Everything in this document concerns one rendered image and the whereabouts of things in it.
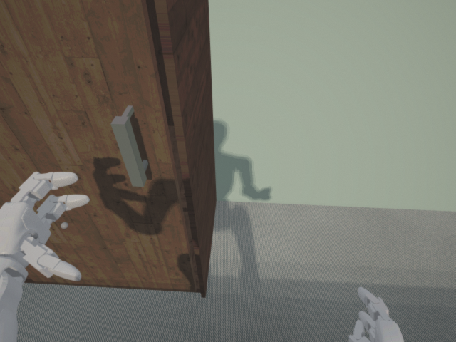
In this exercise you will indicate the wardrobe door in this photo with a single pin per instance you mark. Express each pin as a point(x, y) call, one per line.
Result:
point(67, 68)

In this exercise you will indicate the robot left forearm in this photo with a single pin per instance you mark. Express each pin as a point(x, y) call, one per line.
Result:
point(12, 277)

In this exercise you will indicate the handle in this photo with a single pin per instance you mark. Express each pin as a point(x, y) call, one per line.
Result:
point(125, 138)

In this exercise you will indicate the right robot hand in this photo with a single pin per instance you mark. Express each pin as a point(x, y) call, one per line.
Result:
point(380, 327)

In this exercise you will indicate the left robot hand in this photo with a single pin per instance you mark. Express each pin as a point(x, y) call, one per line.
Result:
point(18, 222)

